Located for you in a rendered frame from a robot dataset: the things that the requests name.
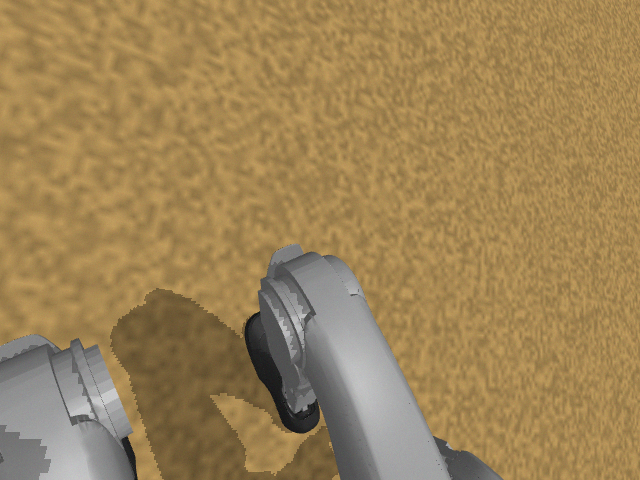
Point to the left robot foot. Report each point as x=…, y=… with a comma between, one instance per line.
x=130, y=454

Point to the right robot hand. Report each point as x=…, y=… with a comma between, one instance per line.
x=464, y=465

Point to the right robot foot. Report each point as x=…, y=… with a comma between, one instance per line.
x=268, y=373

